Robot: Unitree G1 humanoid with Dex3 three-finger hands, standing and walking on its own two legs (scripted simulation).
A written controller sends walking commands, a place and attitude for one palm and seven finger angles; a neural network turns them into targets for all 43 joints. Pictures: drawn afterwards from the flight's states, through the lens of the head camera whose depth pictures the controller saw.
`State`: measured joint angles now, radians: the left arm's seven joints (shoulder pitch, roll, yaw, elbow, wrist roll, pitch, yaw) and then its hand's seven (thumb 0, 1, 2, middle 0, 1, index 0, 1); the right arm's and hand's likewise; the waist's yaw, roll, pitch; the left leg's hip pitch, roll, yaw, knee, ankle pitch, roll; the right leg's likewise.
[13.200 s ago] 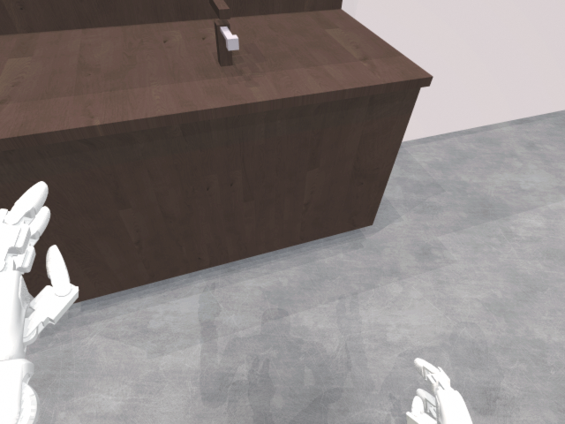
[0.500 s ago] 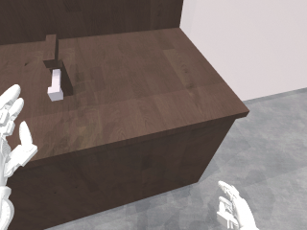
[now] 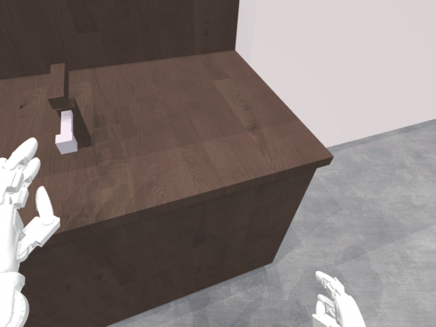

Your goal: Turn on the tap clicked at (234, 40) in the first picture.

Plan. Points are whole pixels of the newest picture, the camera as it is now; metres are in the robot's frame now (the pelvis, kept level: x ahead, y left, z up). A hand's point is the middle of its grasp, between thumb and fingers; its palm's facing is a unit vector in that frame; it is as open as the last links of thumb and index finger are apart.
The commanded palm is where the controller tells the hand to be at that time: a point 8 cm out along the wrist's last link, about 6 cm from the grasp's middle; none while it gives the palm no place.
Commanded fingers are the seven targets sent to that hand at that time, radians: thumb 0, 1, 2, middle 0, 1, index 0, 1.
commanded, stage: look again from close up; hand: left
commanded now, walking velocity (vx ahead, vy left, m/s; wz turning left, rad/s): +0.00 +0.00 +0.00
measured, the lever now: (66, 143) +0.39 +0.32 +0.13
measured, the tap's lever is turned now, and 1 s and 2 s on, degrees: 0 0 0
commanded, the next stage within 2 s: turn the palm inward beside the body in 0.10 s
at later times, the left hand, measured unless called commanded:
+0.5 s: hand (83, 220) +0.22 +0.22 +0.15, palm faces +0.33 -0.89 -0.32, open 7.4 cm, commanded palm +0.16 +0.27 +0.18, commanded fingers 0.00 0.90 0.90 -0.20 -0.30 -0.20 -0.30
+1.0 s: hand (95, 217) +0.22 +0.19 +0.16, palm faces +0.53 -0.81 -0.26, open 7.4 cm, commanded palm +0.16 +0.23 +0.18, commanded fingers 0.00 0.90 0.90 -0.20 -0.30 -0.20 -0.30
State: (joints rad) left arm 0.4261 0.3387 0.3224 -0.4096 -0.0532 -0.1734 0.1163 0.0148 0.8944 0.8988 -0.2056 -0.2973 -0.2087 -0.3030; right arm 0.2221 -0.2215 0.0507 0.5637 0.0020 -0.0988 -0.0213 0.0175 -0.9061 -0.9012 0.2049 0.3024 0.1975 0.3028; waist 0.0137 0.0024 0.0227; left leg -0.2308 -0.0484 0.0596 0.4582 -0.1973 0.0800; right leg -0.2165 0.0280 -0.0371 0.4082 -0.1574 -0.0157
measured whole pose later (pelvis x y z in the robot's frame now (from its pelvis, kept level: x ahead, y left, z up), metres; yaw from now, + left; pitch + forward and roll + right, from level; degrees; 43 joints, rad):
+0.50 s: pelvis +0.01 -0.02 -0.01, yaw +1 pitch -4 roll +1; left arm 0.36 0.33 0.27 -0.42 -0.11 0.11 0.02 0.01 0.90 0.90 -0.20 -0.30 -0.20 -0.30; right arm 0.16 -0.24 0.07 0.61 -0.01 -0.11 0.01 0.02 -0.90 -0.90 0.21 0.30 0.20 0.30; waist 0.04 0.04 0.00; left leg -0.21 -0.06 0.05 0.51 -0.25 0.06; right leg -0.23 0.03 -0.02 0.55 -0.26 -0.04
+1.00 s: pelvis +0.04 -0.08 -0.02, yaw +4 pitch -2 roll +1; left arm 0.37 0.33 0.35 -0.45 -0.19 0.12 0.12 0.02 0.89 0.90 -0.21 -0.30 -0.21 -0.30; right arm 0.15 -0.24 0.05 0.70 0.01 -0.16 -0.07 0.02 -0.91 -0.90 0.21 0.30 0.20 0.30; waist 0.07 0.04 -0.05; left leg -0.28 -0.01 -0.03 0.63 -0.32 -0.02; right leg -0.27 0.09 -0.10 0.62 -0.33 -0.12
